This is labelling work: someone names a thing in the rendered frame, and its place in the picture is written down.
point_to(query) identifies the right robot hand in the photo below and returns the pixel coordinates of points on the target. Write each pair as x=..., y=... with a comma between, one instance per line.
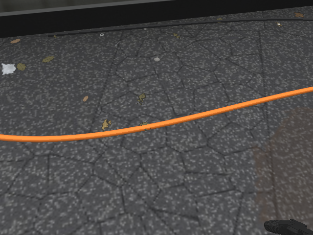
x=287, y=227

